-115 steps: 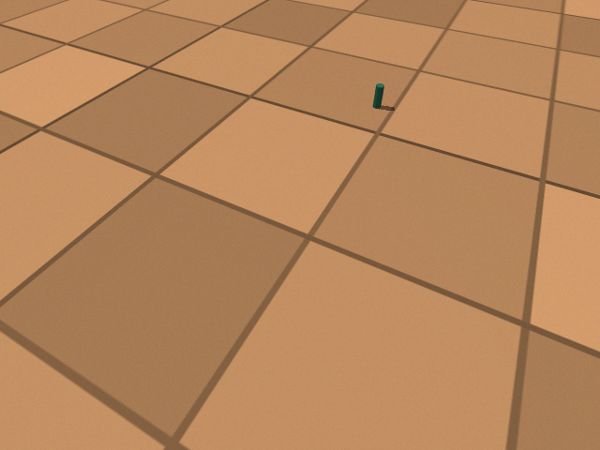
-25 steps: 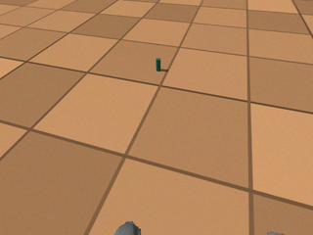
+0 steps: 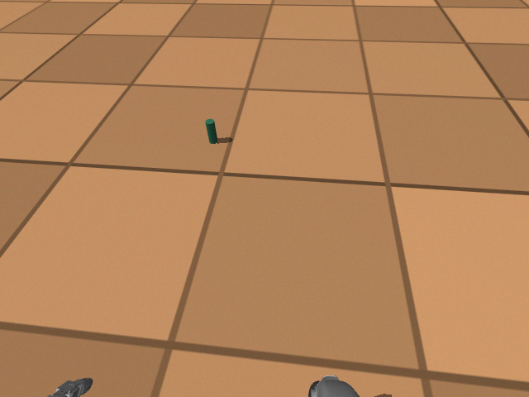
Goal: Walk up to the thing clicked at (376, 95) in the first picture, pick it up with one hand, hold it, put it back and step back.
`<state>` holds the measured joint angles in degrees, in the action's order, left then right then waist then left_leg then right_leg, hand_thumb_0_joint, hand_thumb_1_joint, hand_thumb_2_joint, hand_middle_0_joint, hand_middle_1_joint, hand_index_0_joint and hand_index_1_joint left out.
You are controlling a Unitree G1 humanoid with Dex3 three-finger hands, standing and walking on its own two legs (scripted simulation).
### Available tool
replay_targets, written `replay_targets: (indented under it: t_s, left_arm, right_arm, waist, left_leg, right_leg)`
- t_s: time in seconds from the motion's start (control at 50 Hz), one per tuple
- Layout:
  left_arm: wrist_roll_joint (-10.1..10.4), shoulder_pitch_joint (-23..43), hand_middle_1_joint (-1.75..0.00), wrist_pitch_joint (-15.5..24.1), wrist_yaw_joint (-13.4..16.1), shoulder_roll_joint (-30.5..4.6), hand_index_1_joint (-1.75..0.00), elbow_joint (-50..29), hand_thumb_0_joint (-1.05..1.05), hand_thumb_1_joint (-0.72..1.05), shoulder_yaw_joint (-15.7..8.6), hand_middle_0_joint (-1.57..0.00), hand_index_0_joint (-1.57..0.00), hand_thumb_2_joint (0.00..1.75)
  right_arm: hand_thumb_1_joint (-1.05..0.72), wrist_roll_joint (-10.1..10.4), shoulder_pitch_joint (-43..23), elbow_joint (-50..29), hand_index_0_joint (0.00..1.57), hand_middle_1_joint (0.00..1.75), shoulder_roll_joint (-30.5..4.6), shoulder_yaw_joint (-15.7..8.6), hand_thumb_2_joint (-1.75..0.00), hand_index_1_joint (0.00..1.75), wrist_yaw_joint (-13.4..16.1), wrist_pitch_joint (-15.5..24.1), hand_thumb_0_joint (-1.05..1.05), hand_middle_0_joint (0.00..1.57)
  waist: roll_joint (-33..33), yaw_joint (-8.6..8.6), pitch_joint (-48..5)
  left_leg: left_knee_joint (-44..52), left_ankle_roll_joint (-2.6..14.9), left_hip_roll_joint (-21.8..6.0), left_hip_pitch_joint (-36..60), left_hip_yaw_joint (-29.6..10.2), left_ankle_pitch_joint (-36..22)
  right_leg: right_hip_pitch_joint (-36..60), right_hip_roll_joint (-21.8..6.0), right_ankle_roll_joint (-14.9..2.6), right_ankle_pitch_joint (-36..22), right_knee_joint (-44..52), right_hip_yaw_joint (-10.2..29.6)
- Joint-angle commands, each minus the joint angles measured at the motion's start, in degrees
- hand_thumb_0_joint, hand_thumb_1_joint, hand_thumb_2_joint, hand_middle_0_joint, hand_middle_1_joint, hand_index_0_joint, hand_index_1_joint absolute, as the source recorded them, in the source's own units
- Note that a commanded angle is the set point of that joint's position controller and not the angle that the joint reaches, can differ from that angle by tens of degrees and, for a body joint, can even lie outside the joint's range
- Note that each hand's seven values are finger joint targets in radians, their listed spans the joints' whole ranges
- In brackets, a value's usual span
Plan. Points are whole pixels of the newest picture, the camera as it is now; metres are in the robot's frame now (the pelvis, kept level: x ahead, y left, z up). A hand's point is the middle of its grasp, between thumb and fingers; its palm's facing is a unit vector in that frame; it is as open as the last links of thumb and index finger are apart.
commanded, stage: walk up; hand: left
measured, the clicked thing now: (211, 131) +1.64 +0.29 -0.69
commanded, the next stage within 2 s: none
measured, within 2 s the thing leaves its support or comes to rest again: neither
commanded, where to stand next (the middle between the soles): +1.29 +0.07 m, yaw +0 degrees
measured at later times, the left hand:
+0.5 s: hand (119, 329) +0.29 +0.29 -0.14, palm faces +0.03 -0.92 -0.38, open 7.4 cm
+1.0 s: hand (166, 186) +0.65 +0.25 -0.12, palm faces -0.04 -0.91 -0.41, open 7.4 cm
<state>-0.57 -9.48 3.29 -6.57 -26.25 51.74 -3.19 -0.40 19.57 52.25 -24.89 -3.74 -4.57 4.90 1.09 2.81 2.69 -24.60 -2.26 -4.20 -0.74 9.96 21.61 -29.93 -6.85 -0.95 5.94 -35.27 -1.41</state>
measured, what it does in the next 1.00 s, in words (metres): walks ahead: right foot, then left foot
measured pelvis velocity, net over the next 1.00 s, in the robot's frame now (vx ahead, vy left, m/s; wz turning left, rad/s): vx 0.54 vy -0.03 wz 0.01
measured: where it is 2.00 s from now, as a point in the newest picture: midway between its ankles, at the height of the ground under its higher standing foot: (261, 230)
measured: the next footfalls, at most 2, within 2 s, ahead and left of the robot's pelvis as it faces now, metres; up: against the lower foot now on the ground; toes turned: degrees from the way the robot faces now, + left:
right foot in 0.04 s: +0.21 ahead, -0.14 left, +0.00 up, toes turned -6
left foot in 0.50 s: +0.46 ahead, +0.13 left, +0.00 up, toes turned +7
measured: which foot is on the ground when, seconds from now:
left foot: down 0.00-0.06, up 0.08-0.48, down 0.50-0.96, up 0.98-1.00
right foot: up 0.00-0.02, down 0.04-0.52, up 0.54-0.92, down 0.94-1.00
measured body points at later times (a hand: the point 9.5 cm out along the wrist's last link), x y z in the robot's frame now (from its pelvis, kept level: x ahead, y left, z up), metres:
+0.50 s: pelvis +0.29 +0.00 -0.01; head +0.31 +0.00 +0.44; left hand +0.29 +0.33 -0.12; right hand +0.42 -0.32 -0.10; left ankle +0.42 +0.12 -0.73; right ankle +0.17 -0.14 -0.73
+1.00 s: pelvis +0.54 -0.03 -0.01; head +0.55 -0.05 +0.44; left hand +0.65 +0.30 -0.10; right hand +0.57 -0.35 -0.14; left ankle +0.42 +0.11 -0.70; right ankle +0.64 -0.14 -0.73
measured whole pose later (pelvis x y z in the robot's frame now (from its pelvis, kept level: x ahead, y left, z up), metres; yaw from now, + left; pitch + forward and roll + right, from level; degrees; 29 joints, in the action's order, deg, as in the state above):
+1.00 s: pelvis +0.54 -0.03 -0.01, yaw +0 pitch -3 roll +1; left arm -0.8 -10.4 5.1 -3.8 -23.3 52.1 -3.5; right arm 0.0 19.0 52.2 -24.9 -3.4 -3.3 2.5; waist -2.8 1.4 4.6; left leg -49.0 1.2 -3.9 -9.0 3.1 28.2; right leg -23.7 -3.6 -1.3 10.4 -36.9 -4.9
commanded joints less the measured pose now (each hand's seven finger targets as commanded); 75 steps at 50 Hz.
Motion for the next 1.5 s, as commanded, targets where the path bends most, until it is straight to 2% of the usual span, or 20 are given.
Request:
replay_targets:
  t_s: [0.0, 0.02, 0.06, 0.18, 0.38, 0.46, 0.48, 0.52, 0.62, 0.74, 0.9, 0.92, 0.94, 0.96, 1.08, 1.3, 1.36, 1.4, 1.42, 1.48]
  left_arm:
    - [0.22, -3.61, -0.30, 1.93, 1.14, -10.21, -0.30, -1.48, 0.00, 0.90, -3.78, -0.20, -0.20, 0.90]
    - [0.11, -11.23, -0.30, 2.41, 2.05, -13.04, -0.30, 0.46, 0.00, 0.90, -5.21, -0.20, -0.20, 0.90]
    - [1.35, -17.72, -0.30, 2.81, 3.38, -21.83, -0.30, 0.22, 0.00, 0.90, -6.97, -0.20, -0.20, 0.90]
    - [1.24, -4.18, -0.30, 3.66, 4.56, -12.58, -0.30, -3.56, 0.00, 0.90, -3.88, -0.20, -0.20, 0.90]
    - [0.29, -6.05, -0.30, 4.17, 4.28, -14.06, -0.30, -4.58, 0.00, 0.90, -4.54, -0.20, -0.20, 0.90]
    - [0.28, -5.74, -0.30, 3.30, 4.94, -13.88, -0.30, -4.81, 0.00, 0.90, -3.79, -0.20, -0.20, 0.90]
    - [0.48, -7.27, -0.30, 2.96, 5.17, -10.67, -0.30, -5.09, 0.00, 0.90, -2.56, -0.20, -0.20, 0.90]
    - [1.63, -10.32, -0.30, 2.55, 5.84, -10.57, -0.30, -5.44, 0.00, 0.90, -1.86, -0.20, -0.20, 0.90]
    - [1.38, -11.20, -0.30, 2.11, 4.51, -11.02, -0.30, -1.26, 0.00, 0.90, -1.75, -0.20, -0.20, 0.90]
    - [0.19, -4.08, -0.30, 1.47, 2.50, -9.04, -0.30, -3.25, 0.00, 0.90, -2.14, -0.20, -0.20, 0.90]
    - [0.08, -7.63, -0.30, 2.45, 3.10, -10.05, -0.30, -0.44, 0.00, 0.90, -3.95, -0.20, -0.20, 0.90]
    - [-0.21, -13.06, -0.30, 2.96, 3.82, -12.84, -0.30, 0.58, 0.00, 0.90, -5.15, -0.20, -0.20, 0.90]
    - [-0.15, -17.33, -0.30, 3.31, 4.56, -19.34, -0.30, 0.07, 0.00, 0.90, -6.74, -0.20, -0.20, 0.90]
    - [0.72, -16.62, -0.30, 3.10, 4.72, -20.00, -0.30, 0.02, 0.00, 0.90, -6.22, -0.20, -0.20, 0.90]
    - [0.67, -5.47, -0.30, 3.45, 5.06, -12.21, -0.30, -3.76, 0.00, 0.90, -3.64, -0.20, -0.20, 0.90]
    - [0.10, -5.55, -0.30, 3.34, 4.43, -15.13, -0.30, -4.84, 0.00, 0.90, -4.27, -0.20, -0.20, 0.90]
    - [-0.22, -5.00, -0.30, 2.97, 4.70, -12.49, -0.30, -4.74, 0.00, 0.90, -2.98, -0.20, -0.20, 0.90]
    - [1.07, -8.82, -0.30, 2.51, 4.84, -5.97, -0.30, -5.56, 0.00, 0.90, -1.07, -0.20, -0.20, 0.90]
    - [0.60, -6.96, -0.30, 2.14, 5.91, -11.23, -0.30, -4.19, 0.00, 0.90, -1.79, -0.20, -0.20, 0.90]
    - [1.73, -10.90, -0.30, 1.77, 5.37, -11.07, -0.30, -0.84, 0.00, 0.90, -1.69, -0.20, -0.20, 0.90]
  right_arm:
    - [-0.90, 0.10, -5.88, -5.74, 0.20, 0.30, -13.87, -3.76, -0.90, 0.30, 1.64, 1.50, 0.00, 0.20]
    - [-0.90, -0.35, -3.56, -5.73, 0.20, 0.30, -11.41, -2.80, -0.90, 0.30, 1.64, 1.29, 0.00, 0.20]
    - [-0.90, 0.82, -2.35, -6.76, 0.20, 0.30, -11.90, -2.36, -0.90, 0.30, 2.15, 1.13, 0.00, 0.20]
    - [-0.90, 0.28, -1.17, -2.00, 0.20, 0.30, -10.77, -2.47, -0.90, 0.30, 1.12, -0.59, 0.00, 0.20]
    - [-0.90, -0.52, -13.45, -6.06, 0.20, 0.30, -8.53, -3.02, -0.90, 0.30, -1.53, -0.29, 0.00, 0.20]
    - [-0.90, -1.14, -4.03, -3.30, 0.20, 0.30, -10.89, -4.42, -0.90, 0.30, -0.84, -0.15, 0.00, 0.20]
    - [-0.90, -2.14, 4.90, -0.97, 0.20, 0.30, -14.18, -5.79, -0.90, 0.30, 0.00, 0.26, 0.00, 0.20]
    - [-0.90, -0.05, 6.14, -3.61, 0.20, 0.30, -20.91, -7.49, -0.90, 0.30, 1.23, 0.69, 0.00, 0.20]
    - [-0.90, 1.16, -4.23, -5.51, 0.20, 0.30, -12.89, -3.82, -0.90, 0.30, 2.12, 1.25, 0.00, 0.20]
    - [-0.90, 0.41, -4.01, -6.73, 0.20, 0.30, -14.30, -4.01, -0.90, 0.30, 1.68, 2.10, 0.00, 0.20]
    - [-0.90, 0.34, -5.13, -7.66, 0.20, 0.30, -12.37, -3.16, -0.90, 0.30, 1.95, 0.53, 0.00, 0.20]
    - [-0.90, 0.17, -2.53, -7.73, 0.20, 0.30, -9.46, -1.97, -0.90, 0.30, 1.92, 0.50, 0.00, 0.20]
    - [-0.90, 0.65, 0.39, -8.80, 0.20, 0.30, -6.53, -0.97, -0.90, 0.30, 1.78, 0.54, 0.00, 0.20]
    - [-0.90, 0.38, -3.46, -7.63, 0.20, 0.30, -12.23, -2.25, -0.90, 0.30, 2.44, -0.13, 0.00, 0.20]
    - [-0.90, 0.11, 0.15, -2.21, 0.20, 0.30, -10.72, -2.41, -0.90, 0.30, 1.21, -1.46, 0.00, 0.20]
    - [-0.90, -0.67, -9.51, -4.71, 0.20, 0.30, -9.69, -3.51, -0.90, 0.30, -0.98, -0.91, 0.00, 0.20]
    - [-0.90, -0.79, 0.43, -1.90, 0.20, 0.30, -12.00, -4.62, -0.90, 0.30, 0.08, 0.00, 0.00, 0.20]
    - [-0.90, -1.17, 7.87, -2.11, 0.20, 0.30, -20.64, -6.79, -0.90, 0.30, 1.74, 0.91, 0.00, 0.20]
    - [-0.90, 0.66, 5.73, -2.71, 0.20, 0.30, -20.67, -6.88, -0.90, 0.30, 1.77, 0.63, 0.00, 0.20]
    - [-0.90, 0.80, -1.88, -4.98, 0.20, 0.30, -14.07, -4.11, -0.90, 0.30, 2.60, 0.81, 0.00, 0.20]
  waist:
    - [-1.93, -6.86, -3.95]
    - [5.22, -10.27, -8.65]
    - [16.85, -11.88, -13.74]
    - [7.19, -3.26, -1.53]
    - [4.01, -5.05, -0.83]
    - [-1.89, 0.42, -4.43]
    - [-8.53, 4.33, -9.24]
    - [-14.92, 3.93, -14.18]
    - [-8.26, -2.39, -2.36]
    - [-8.76, -1.76, 1.10]
    - [-1.95, -6.51, -3.78]
    - [6.69, -8.98, -6.78]
    - [18.59, -9.72, -10.50]
    - [11.74, -10.51, -8.72]
    - [8.00, -3.47, -1.33]
    - [5.15, -4.36, 2.21]
    - [-2.66, 1.91, -2.95]
    - [-21.46, 3.46, -6.20]
    - [-12.42, 2.82, -4.94]
    - [-7.76, -1.90, -1.63]
  left_leg:
    - [-5.07, 9.55, -8.23, -13.38, -2.88, -18.36]
    - [-22.01, 7.93, -4.05, -19.31, -1.38, -19.42]
    - [-46.37, 4.21, 3.43, -38.70, -7.77, 7.79]
    - [-37.00, 3.44, -2.67, -30.96, -12.74, -7.00]
    - [-9.26, 3.18, -2.02, -23.10, -7.53, -18.78]
    - [-5.38, 6.51, 1.61, -6.98, -5.56, -14.02]
    - [-4.34, 9.69, -1.00, 5.59, -11.14, -7.75]
    - [8.23, 18.96, -21.12, 15.43, -49.28, 1.71]
    - [9.78, 13.82, -12.29, -6.18, -19.69, -15.44]
    - [12.68, 16.40, -11.93, -8.40, -15.27, -10.01]
    - [-7.74, 10.29, -6.09, -16.00, -7.48, -16.75]
    - [-22.25, 8.61, -2.09, -22.30, -4.42, -13.93]
    - [-39.06, 5.36, 5.60, -35.23, -2.78, 5.38]
    - [-44.42, 5.13, 4.06, -38.42, -10.02, 9.84]
    - [-33.40, 3.33, -1.08, -30.36, -12.64, -3.82]
    - [-10.77, 3.27, -1.54, -20.47, -6.97, -12.52]
    - [-5.24, 5.39, 1.37, -3.00, -6.29, -8.06]
    - [10.01, 12.53, -17.62, 10.42, -43.96, 2.52]
    - [10.07, 16.63, -20.78, 4.67, -45.83, 1.08]
    - [7.71, 12.71, -13.00, -2.54, -24.24, -13.51]
  right_leg:
    - [23.08, 4.27, -1.76, 0.02, 2.95, -4.66]
    - [35.18, 4.98, -3.31, 7.38, 5.03, -2.47]
    - [45.90, -18.40, -13.31, 18.65, 20.55, 41.72]
    - [20.40, -7.06, -10.06, 3.39, 21.55, 10.13]
    - [21.37, -7.63, -9.24, 1.74, 20.71, 1.89]
    - [19.72, -5.67, -6.85, -12.67, 3.04, -1.12]
    - [11.37, -2.04, -4.61, -9.62, -13.50, -3.39]
    - [-9.26, 8.10, -2.45, 24.47, -35.30, 3.04]
    - [-1.59, 0.04, -0.84, 12.33, -27.52, 5.43]
    - [-0.96, -1.80, 1.22, 6.80, -9.53, 1.09]
    - [25.31, 4.71, -1.62, 2.54, 4.33, -3.95]
    - [34.54, 1.44, -3.23, 11.42, 8.58, 1.87]
    - [42.71, -16.25, -9.35, 20.05, 18.32, 30.92]
    - [38.38, -20.60, -14.68, 24.29, 21.76, 41.04]
    - [20.32, -8.53, -10.78, 9.66, 22.21, 10.05]
    - [14.01, -9.48, -9.91, 22.01, 21.69, 4.84]
    - [10.67, -5.23, -6.65, 1.11, 1.61, -0.88]
    - [-10.52, 9.56, -1.18, 22.04, -29.19, -2.17]
    - [-10.02, 5.13, -2.06, 23.60, -33.33, 4.20]
    - [-4.88, 1.45, -1.60, 14.34, -28.19, 6.51]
